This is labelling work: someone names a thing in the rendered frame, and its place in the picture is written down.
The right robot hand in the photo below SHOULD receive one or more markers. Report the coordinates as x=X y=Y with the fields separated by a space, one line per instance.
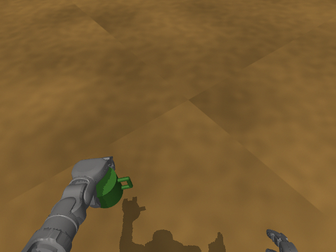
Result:
x=281 y=241

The mug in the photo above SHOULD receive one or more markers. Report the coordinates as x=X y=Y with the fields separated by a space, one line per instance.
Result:
x=110 y=189

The left robot arm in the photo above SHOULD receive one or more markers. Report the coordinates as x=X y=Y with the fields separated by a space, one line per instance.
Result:
x=62 y=224

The left robot hand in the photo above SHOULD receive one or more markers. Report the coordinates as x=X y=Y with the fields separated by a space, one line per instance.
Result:
x=95 y=169

